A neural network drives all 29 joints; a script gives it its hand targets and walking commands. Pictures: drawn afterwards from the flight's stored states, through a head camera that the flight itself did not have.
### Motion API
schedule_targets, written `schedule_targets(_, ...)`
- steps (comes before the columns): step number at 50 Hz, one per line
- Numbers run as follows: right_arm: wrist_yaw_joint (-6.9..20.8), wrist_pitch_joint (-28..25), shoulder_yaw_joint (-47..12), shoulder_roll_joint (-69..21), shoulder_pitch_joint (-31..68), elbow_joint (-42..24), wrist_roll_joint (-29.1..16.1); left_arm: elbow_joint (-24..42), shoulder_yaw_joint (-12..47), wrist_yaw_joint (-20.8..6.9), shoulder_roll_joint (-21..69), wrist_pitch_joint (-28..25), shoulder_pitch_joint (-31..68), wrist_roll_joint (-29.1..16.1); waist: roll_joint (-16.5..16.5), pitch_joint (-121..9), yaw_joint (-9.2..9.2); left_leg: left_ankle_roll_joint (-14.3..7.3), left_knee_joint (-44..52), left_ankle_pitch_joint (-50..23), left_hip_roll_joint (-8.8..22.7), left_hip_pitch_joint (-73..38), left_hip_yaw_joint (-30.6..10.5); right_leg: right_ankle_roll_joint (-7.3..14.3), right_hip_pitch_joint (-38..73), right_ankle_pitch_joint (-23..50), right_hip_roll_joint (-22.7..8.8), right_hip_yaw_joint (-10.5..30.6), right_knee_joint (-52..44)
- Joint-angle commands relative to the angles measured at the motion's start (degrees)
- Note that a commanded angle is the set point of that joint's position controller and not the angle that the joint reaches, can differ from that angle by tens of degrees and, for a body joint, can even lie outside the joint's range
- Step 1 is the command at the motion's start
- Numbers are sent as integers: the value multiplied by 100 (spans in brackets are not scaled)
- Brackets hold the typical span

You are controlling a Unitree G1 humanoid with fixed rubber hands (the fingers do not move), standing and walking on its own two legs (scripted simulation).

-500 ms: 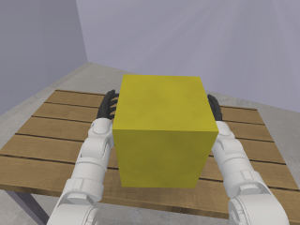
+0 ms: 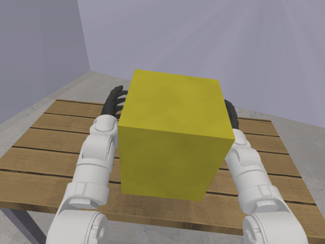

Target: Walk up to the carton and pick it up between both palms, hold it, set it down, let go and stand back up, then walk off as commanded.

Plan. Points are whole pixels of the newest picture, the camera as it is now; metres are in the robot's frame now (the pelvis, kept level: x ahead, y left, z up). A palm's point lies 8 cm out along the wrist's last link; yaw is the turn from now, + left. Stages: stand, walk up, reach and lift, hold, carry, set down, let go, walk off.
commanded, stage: reach and lift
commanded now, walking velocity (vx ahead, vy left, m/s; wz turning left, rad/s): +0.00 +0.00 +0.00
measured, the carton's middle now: (169, 137) +0.37 +0.01 +0.13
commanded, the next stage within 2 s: hold in 0.78 s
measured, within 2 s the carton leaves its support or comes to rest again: neither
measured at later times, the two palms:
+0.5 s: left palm (109, 109) +0.37 +0.16 +0.20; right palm (230, 128) +0.38 -0.14 +0.16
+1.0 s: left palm (105, 105) +0.36 +0.17 +0.22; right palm (230, 122) +0.38 -0.13 +0.18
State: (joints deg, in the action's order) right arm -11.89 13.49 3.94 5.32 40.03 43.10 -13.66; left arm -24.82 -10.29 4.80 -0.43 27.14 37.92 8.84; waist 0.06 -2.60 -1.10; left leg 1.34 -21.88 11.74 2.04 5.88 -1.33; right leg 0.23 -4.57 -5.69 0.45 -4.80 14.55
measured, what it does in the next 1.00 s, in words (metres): stands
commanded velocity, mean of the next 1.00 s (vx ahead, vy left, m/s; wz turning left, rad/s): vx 0.00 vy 0.00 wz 0.00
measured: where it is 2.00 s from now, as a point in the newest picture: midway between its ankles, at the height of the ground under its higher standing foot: outside the picture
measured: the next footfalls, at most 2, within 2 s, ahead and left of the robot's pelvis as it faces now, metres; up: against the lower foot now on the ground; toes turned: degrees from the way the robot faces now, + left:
none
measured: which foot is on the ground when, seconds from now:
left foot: down 0.00-1.00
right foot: down 0.00-1.00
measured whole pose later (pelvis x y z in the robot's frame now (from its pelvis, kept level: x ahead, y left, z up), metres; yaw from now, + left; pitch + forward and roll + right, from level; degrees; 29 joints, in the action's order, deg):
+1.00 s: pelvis +0.00 +0.00 +0.00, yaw +0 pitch -6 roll -2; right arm -13.1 18.3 3.9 5.3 41.3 38.2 -13.7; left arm -19.4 -10.7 3.0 -1.5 35.0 41.1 10.3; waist 0.8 -2.2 -1.0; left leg 1.3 -21.9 11.8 2.0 4.0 -1.4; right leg 0.3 -2.7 -5.8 0.4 -4.8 14.6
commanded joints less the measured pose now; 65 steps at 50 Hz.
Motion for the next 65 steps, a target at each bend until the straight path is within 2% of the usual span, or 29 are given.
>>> schedule_targets(1, 666, -229, -1941, -3985, 4753, -2832, 133, 942, 2236, -1054, 3745, -36, 3435, -423, 277, -2445, 539, -40, 337, -1245, -538, -277, 54, -256, 1454, 905, 218, 205, 72)
schedule_targets(3, 637, -138, -1859, -3862, 4608, -2473, 144, 794, 2030, -1122, 3620, 57, 3324, -254, 280, -2011, 560, -64, 399, -1110, -537, -256, 98, -240, 1430, 793, 198, 228, 39)
schedule_targets(8, 673, -102, -1668, -3735, 4759, -2350, 260, 705, 1805, -1194, 3613, 191, 3365, -138, 280, -1800, 562, -65, 557, -749, -471, -187, 75, -193, 1265, 225, 234, 202, -46)
schedule_targets(9, 656, -125, -1719, -3721, 4833, -2515, 222, 826, 1946, -1209, 3634, 243, 3324, -203, 217, -1954, 628, -87, 510, -924, -488, -252, 101, -208, 1304, 394, 205, 197, -12)
schedule_targets(14, 672, -110, -1659, -3710, 4950, -2545, 178, 914, 1913, -1190, 3638, 253, 3478, -191, 152, -1896, 607, -43, 508, -919, -493, -209, 44, -158, 1397, 463, 239, 231, 6)
schedule_targets(15, 669, -100, -1772, -3822, 5008, -2635, 113, 912, 1943, -1180, 3627, 255, 3518, -209, 212, -2032, 529, -52, 501, -905, -498, -197, 71, -193, 1423, 454, 244, 207, 27)
schedule_targets(17, 643, -99, -1789, -3781, 5108, -2826, 122, 988, 2040, -1189, 3719, 262, 3540, -287, 280, -2077, 597, -54, 477, -1045, -492, -215, 49, -196, 1425, 640, 253, 207, 72)
schedule_targets(19, 637, -53, -1682, -3729, 4967, -2529, 161, 864, 1886, -1194, 3603, 288, 3512, -185, 270, -1874, 615, -49, 503, -865, -501, -224, 54, -197, 1334, 445, 250, 219, -11)
schedule_targets(21, 653, -103, -1783, -3731, 5217, -2801, 96, 920, 1909, -1189, 3725, 350, 3445, -189, 227, -2019, 522, -71, 498, -990, -494, -286, 73, -186, 1403, 521, 255, 228, 10)
schedule_targets(23, 644, -46, -1708, -3616, 5180, -2671, 84, 875, 1853, -1196, 3680, 379, 3443, -153, 268, -1898, 569, -63, 520, -902, -486, -258, 59, -186, 1408, 445, 262, 228, -6)
schedule_targets(25, 617, -82, -1892, -3713, 5261, -3073, -6, 1020, 1850, -1182, 3721, 414, 3274, -181, 277, -2200, 494, -67, 469, -1158, -493, -296, 48, -196, 1514, 743, 273, 244, 58)
schedule_targets(29, 583, -10, -1906, -3765, 5229, -2958, -12, 1102, 1880, -1197, 3664, 434, 3469, -208, 376, -2120, 562, -68, 475, -1122, -513, -307, 57, -214, 1563, 743, 291, 248, 32)
schedule_targets(30, 587, 19, -1852, -3711, 5214, -2801, -22, 1089, 1870, -1194, 3609, 459, 3545, -175, 236, -1945, 539, -43, 485, -1051, -512, -261, 85, -206, 1472, 673, 272, 248, 58)
schedule_targets(32, 594, 73, -1789, -3679, 5275, -2725, 21, 1080, 1843, -1214, 3615, 529, 3568, -162, 263, -1878, 554, -67, 516, -961, -505, -266, 91, -200, 1382, 490, 286, 248, 16)
schedule_targets(33, 570, 67, -1858, -3648, 5216, -2913, 7, 1113, 1812, -1239, 3608, 590, 3362, -137, 294, -1974, 568, -71, 511, -1058, -504, -305, 92, -207, 1532, 671, 272, 241, 20)
schedule_targets(35, 583, 94, -1683, -3537, 5360, -2731, 111, 821, 1683, -1273, 3575, 628, 3400, -90, 332, -1662, 594, -99, 627, -641, -492, -132, 98, -213, 1350, 222, 249, 244, -52)
schedule_targets(36, 610, 49, -1780, -3678, 5552, -2876, 51, 991, 1744, -1258, 3583, 613, 3608, -165, 385, -1853, 509, -115, 605, -697, -481, -118, 121, -194, 1362, 260, 265, 262, -13)
schedule_targets(37, 591, 74, -1833, -3648, 5476, -2994, -14, 1083, 1802, -1269, 3627, 651, 3473, -192, 440, -1903, 552, -117, 540, -917, -485, -190, 120, -205, 1460, 515, 277, 265, -3)
schedule_targets(38, 601, 71, -1816, -3663, 5516, -2868, -7, 1096, 1888, -1245, 3618, 642, 3595, -177, 257, -1911, 547, -83, 533, -900, -488, -193, 119, -186, 1455, 493, 267, 290, -2)
schedule_targets(39, 581, 67, -1814, -3686, 5417, -2988, -49, 1238, 1956, -1247, 3711, 644, 3632, -257, 185, -2089, 684, -70, 508, -965, -508, -271, 101, -204, 1497, 612, 263, 270, 15)
schedule_targets(44, 595, 108, -1918, -3683, 5582, -3221, -203, 1455, 2092, -1182, 3863, 714, 3670, -284, 159, -2203, 603, -19, 473, -1135, -483, -353, 64, -176, 1461, 662, 336, 239, 28)
schedule_targets(45, 570, 164, -1877, -3571, 5376, -3069, -193, 1348, 2047, -1179, 3781, 749, 3460, -238, 137, -2044, 665, 9, 474, -1231, -485, -387, 38, -155, 1476, 761, 339, 264, 10)
schedule_targets(47, 556, 227, -1900, -3616, 5352, -2921, -150, 1202, 1845, -1245, 3690, 823, 3420, -118, 244, -1856, 576, -63, 535, -961, -508, -297, 101, -209, 1430, 506, 299, 264, -57)
schedule_targets(49, 558, 289, -1785, -3544, 5260, -2796, -97, 1118, 1773, -1290, 3629, 915, 3297, -67, 285, -1678, 621, -79, 589, -847, -498, -264, 125, -190, 1431, 485, 299, 284, -87)
schedule_targets(50, 571, 274, -1766, -3506, 5386, -2967, -97, 1249, 1906, -1287, 3709, 931, 3425, -119, 213, -1773, 687, -52, 589, -825, -465, -242, 83, -165, 1385, 403, 319, 260, -35)
schedule_targets(54, 537, 269, -2059, -3687, 5455, -3578, -317, 1877, 2285, -1226, 3857, 905, 3553, -366, 199, -2377, 676, 10, 426, -1386, -476, -409, 51, -164, 1671, 964, 361, 271, 87)
schedule_targets(60, 523, 510, -1942, -3471, 5076, -2945, -195, 1598, 1957, -1276, 3639, 1139, 3295, -54, 144, -1713, 655, -7, 575, -1027, -498, -294, 107, -180, 1463, 578, 329, 275, -24)
schedule_targets(64, 536, 489, -1925, -3481, 5400, -3377, -289, 1619, 2006, -1329, 3721, 1238, 3310, -87, 164, -1866, 695, -28, 559, -1012, -477, -256, 101, -167, 1541, 604, 347, 291, -32)
schedule_targets(65, 540, 515, -1924, -3524, 5403, -3284, -259, 1584, 1983, -1326, 3696, 1231, 3322, -70, 197, -1758, 616, -43, 582, -949, -471, -215, 99, -180, 1468, 519, 337, 285, -34)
